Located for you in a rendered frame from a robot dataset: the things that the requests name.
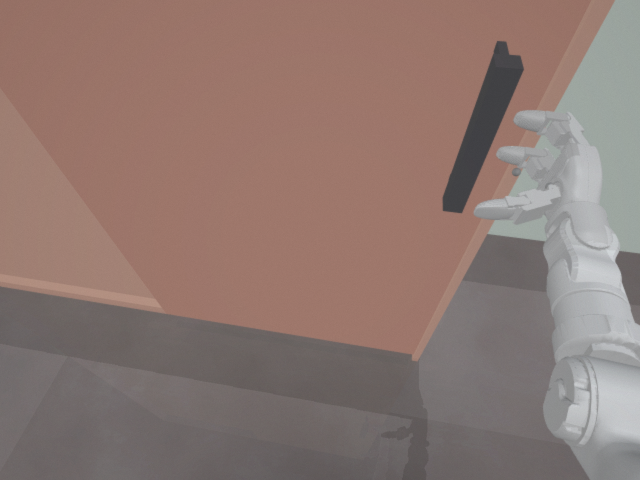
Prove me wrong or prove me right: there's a wardrobe door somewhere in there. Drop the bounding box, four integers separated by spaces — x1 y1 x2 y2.
0 88 155 299
0 0 591 354

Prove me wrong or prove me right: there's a robot right upper arm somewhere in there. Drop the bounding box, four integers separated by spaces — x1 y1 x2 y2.
543 355 640 480

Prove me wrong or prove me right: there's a robot right hand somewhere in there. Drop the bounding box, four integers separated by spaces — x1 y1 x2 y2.
474 110 603 225

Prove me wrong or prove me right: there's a right robot forearm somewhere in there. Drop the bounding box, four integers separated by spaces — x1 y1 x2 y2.
543 201 640 367

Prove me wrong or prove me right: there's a handle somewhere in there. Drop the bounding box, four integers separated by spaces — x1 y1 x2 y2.
443 41 524 213

